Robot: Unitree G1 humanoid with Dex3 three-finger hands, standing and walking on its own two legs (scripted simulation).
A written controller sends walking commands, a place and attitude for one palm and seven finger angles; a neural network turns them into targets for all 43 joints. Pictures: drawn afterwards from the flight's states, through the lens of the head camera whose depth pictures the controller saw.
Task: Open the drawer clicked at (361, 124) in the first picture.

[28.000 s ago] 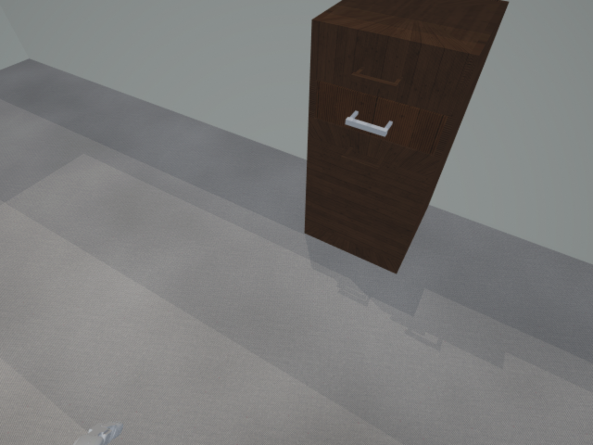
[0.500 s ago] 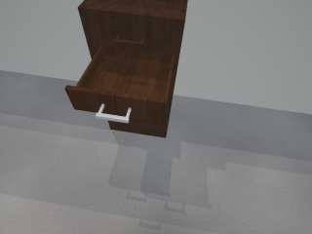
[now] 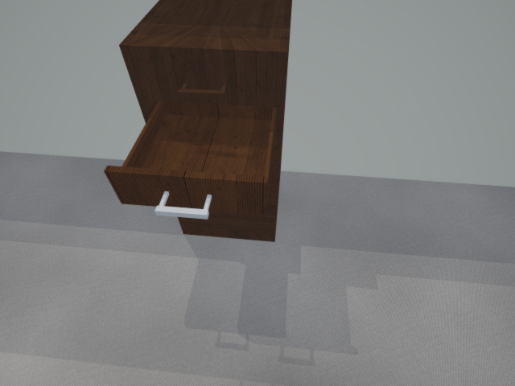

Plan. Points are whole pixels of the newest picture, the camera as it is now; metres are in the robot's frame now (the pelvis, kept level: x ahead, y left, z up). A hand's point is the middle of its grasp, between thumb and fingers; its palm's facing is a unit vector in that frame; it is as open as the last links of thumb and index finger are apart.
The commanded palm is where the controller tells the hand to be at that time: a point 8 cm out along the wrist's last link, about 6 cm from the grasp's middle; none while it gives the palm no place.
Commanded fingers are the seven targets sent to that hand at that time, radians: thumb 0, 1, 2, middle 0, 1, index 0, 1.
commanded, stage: let the arm hang, fingers relaxed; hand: left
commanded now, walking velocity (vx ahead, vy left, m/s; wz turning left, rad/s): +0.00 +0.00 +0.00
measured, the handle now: (184, 205) +0.52 +0.21 -0.11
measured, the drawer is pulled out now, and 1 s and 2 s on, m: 0.30 0.30 0.30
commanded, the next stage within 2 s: look to check the result in 0.16 s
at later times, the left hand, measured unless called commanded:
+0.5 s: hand out of the picture -0.01 +0.15 -0.17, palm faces +0.02 -0.98 -0.20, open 7.4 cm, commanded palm none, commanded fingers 0.00 0.90 0.90 -0.20 -0.30 -0.20 -0.30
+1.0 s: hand out of the picture +0.02 +0.15 -0.17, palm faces +0.01 -0.98 -0.21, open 7.4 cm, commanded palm none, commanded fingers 0.00 0.90 0.90 -0.20 -0.30 -0.20 -0.30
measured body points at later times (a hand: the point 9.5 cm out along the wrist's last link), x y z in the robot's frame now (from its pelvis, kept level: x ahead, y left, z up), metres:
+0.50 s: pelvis +0.01 -0.02 +0.00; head +0.03 -0.03 +0.45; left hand +0.00 +0.20 -0.16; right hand -0.01 -0.23 -0.17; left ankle +0.00 +0.10 -0.74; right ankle +0.01 -0.12 -0.74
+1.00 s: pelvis +0.01 -0.03 +0.00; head +0.04 -0.04 +0.45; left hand +0.02 +0.20 -0.15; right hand +0.00 -0.25 -0.16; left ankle +0.00 +0.10 -0.74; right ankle +0.01 -0.12 -0.74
